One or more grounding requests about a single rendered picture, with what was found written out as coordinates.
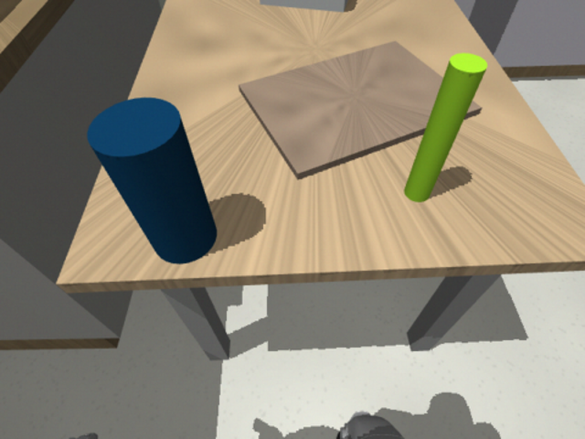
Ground table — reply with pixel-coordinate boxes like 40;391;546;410
56;0;585;360

